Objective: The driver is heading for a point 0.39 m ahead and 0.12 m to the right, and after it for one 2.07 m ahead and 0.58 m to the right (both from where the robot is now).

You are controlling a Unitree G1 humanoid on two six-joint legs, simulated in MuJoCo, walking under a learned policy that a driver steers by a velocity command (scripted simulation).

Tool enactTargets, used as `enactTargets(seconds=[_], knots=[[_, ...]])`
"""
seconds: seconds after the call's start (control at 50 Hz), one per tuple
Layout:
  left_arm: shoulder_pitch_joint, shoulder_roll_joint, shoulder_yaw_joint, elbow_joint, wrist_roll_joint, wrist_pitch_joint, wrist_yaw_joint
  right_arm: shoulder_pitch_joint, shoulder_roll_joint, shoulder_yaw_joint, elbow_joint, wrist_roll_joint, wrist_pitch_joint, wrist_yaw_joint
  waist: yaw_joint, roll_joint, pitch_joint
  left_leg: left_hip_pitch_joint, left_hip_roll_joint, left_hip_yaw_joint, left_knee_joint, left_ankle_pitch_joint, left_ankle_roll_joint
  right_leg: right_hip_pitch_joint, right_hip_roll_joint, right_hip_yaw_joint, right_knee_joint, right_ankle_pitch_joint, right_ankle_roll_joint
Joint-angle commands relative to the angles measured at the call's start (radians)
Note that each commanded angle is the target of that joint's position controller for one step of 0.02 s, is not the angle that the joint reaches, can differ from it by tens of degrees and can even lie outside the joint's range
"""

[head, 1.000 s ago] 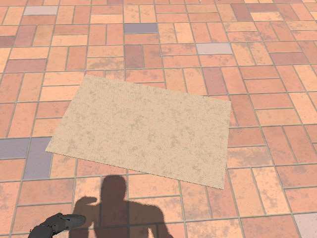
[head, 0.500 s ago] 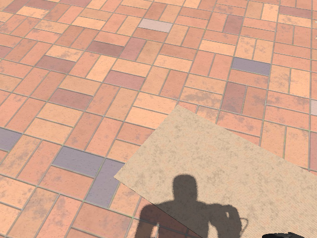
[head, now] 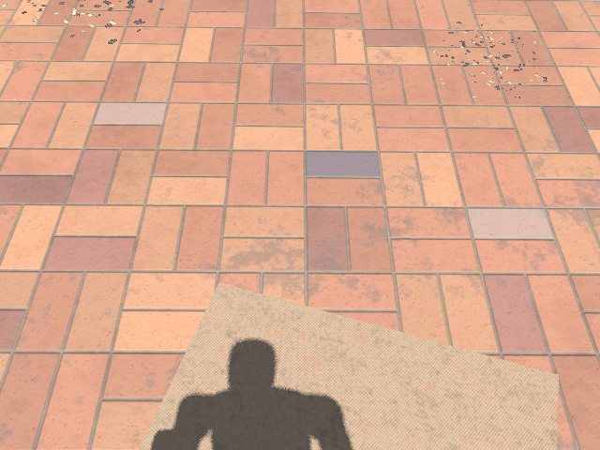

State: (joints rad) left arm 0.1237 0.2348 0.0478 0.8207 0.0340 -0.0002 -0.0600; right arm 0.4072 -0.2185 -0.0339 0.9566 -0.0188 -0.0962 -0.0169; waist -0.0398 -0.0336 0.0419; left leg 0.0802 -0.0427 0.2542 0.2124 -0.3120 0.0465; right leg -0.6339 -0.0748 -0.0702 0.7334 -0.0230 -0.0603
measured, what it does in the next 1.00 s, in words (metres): walks ahead, turning right: right foot, then left foot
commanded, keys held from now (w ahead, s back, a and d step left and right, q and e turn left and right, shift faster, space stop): w+e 0.28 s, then e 0.46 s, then no key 0.26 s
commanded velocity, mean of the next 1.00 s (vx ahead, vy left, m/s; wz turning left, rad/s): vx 0.25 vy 0.00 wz -0.51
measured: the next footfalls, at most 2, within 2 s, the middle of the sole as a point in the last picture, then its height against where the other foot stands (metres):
right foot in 0.12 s outside the picture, level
left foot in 0.62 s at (301, 441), level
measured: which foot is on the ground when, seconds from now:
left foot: down 0.00-0.12, up 0.14-0.60, down 0.62-1.00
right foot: up 0.00-0.10, down 0.12-0.62, up 0.64-1.00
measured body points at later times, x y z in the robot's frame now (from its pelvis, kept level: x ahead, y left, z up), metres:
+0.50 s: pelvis +0.25 -0.04 +0.00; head +0.29 -0.07 +0.45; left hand +0.35 +0.23 -0.12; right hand +0.35 -0.32 -0.11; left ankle +0.43 +0.07 -0.68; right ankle +0.18 -0.08 -0.74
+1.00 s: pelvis +0.33 -0.04 +0.00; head +0.35 -0.05 +0.45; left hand +0.59 +0.11 -0.12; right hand +0.27 -0.32 -0.12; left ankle +0.46 +0.02 -0.74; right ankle +0.27 -0.12 -0.72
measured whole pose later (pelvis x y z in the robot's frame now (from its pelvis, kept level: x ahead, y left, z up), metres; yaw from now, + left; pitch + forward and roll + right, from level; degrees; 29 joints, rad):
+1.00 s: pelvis +0.33 -0.04 +0.00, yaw -32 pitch -1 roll +0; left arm 0.18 0.27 0.03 0.74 0.02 0.08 -0.02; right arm 0.23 -0.27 -0.03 0.77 -0.03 0.02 -0.01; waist -0.03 0.00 0.04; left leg -0.33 0.04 0.12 0.47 -0.13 0.04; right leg -0.30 0.03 0.02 0.69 -0.40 -0.02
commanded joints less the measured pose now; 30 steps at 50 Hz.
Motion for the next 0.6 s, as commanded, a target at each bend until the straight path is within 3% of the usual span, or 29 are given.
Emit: enactTargets(seconds=[0.02,0.08,0.1,0.12,0.14,0.16,0.18,0.2,0.22,0.24,0.28,0.34,0.42,0.52,0.58,0.6], knots=[[-0.101,0.033,-0.002,-0.098,0.003,-0.015,-0.006,0.028,-0.145,-0.028,-0.027,-0.003,-0.001,-0.012,0.005,0.097,0.061,0.002,0.302,-0.040,0.016,0.738,0.072,0.022,0.041,-0.064,-0.082,-0.055,-0.045],[0.021,0.068,0.016,-0.074,0.006,-0.015,0.007,0.008,-0.192,-0.039,-0.026,-0.008,0.020,-0.021,0.071,0.135,-0.032,0.052,0.312,-0.002,0.281,1.131,0.062,0.198,0.140,-0.111,-0.107,-0.220,-0.114],[0.126,0.093,0.031,-0.045,0.008,-0.023,0.013,0.005,-0.205,-0.044,-0.031,-0.008,0.030,-0.020,0.115,0.130,-0.096,0.015,0.312,0.000,0.456,1.091,0.059,0.329,0.170,-0.098,-0.154,-0.241,-0.141],[0.281,0.144,0.056,0.002,0.018,-0.030,0.027,-0.016,-0.205,-0.044,-0.049,-0.004,0.034,-0.015,0.194,0.071,-0.176,-0.143,0.287,0.010,0.717,0.871,0.030,0.566,0.135,-0.005,-0.239,-0.232,-0.185],[0.316,0.275,0.092,0.001,0.024,-0.027,0.042,0.026,-0.091,-0.020,-0.114,0.013,0.026,0.003,0.152,-0.151,-0.278,-0.566,0.141,0.002,1.105,0.104,-0.027,0.902,-0.176,0.465,-0.258,-0.247,-0.324],[0.312,0.297,0.097,-0.016,-0.013,-0.016,0.041,-0.067,-0.144,-0.032,-0.160,0.004,0.013,0.012,0.161,-0.089,-0.335,-0.766,0.008,-0.219,1.273,-0.223,-0.044,0.955,-0.278,0.838,-0.422,-0.209,-0.396],[0.266,0.273,0.090,-0.006,-0.023,-0.009,0.049,-0.164,-0.143,-0.030,-0.189,0.002,0.001,0.018,0.152,-0.007,-0.183,-0.858,0.083,-0.293,1.245,-0.112,-0.034,0.856,-0.250,0.668,-0.451,-0.172,-0.356],[0.217,0.216,0.076,-0.004,-0.028,-0.012,0.054,-0.157,-0.136,-0.024,-0.189,0.008,-0.010,0.019,0.108,0.036,-0.084,-0.823,0.121,-0.283,1.147,-0.029,-0.032,0.711,-0.218,0.556,-0.470,-0.086,-0.311],[0.171,0.177,0.065,-0.008,-0.027,-0.018,0.057,-0.140,-0.132,-0.026,-0.175,0.002,-0.007,0.017,0.060,0.070,-0.028,-0.761,0.148,-0.284,1.059,-0.006,-0.037,0.600,-0.159,0.463,-0.483,0.017,-0.263],[0.140,0.151,0.056,-0.012,-0.034,-0.025,0.060,-0.117,-0.128,-0.025,-0.173,-0.016,0.012,0.016,0.025,0.058,-0.018,-0.692,0.160,-0.286,1.006,0.001,-0.052,0.521,-0.112,0.394,-0.496,0.090,-0.240],[0.142,0.145,0.050,-0.015,-0.038,-0.047,0.056,-0.096,-0.114,-0.023,-0.173,-0.033,0.047,0.023,0.004,0.037,-0.044,-0.633,0.160,-0.274,0.949,0.006,-0.076,0.470,-0.064,0.334,-0.503,0.186,-0.234],[0.186,0.185,0.058,-0.008,-0.033,-0.058,0.055,-0.152,-0.100,-0.020,-0.201,-0.025,0.066,0.022,0.008,0.022,-0.030,-0.651,0.140,-0.246,0.845,0.070,-0.108,0.443,-0.032,0.273,-0.464,0.502,-0.211],[0.244,0.185,0.057,-0.007,-0.035,-0.037,0.062,-0.275,-0.100,-0.012,-0.250,-0.015,0.069,0.018,0.059,-0.037,-0.055,-0.671,0.100,-0.239,0.679,0.171,-0.110,0.500,0.006,0.262,-0.391,0.621,-0.147],[0.284,0.195,0.061,-0.020,-0.022,-0.008,0.077,-0.364,-0.127,-0.005,-0.287,-0.001,0.059,0.010,0.106,-0.055,-0.067,-0.655,0.043,-0.268,0.498,0.187,-0.083,0.610,-0.016,0.352,-0.294,0.604,-0.125],[0.201,0.213,0.068,-0.054,-0.017,-0.006,0.082,-0.242,-0.170,-0.015,-0.257,0.002,0.042,-0.003,0.041,-0.068,-0.080,-0.446,0.009,-0.293,0.315,0.168,-0.038,0.562,0.008,0.414,-0.179,0.560,-0.069],[0.163,0.212,0.066,-0.066,-0.031,-0.013,0.078,-0.162,-0.180,-0.019,-0.239,-0.006,0.029,-0.011,-0.014,-0.041,-0.099,-0.305,0.023,-0.294,0.190,0.304,-0.018,0.511,0.056,0.405,-0.074,0.503,-0.037]])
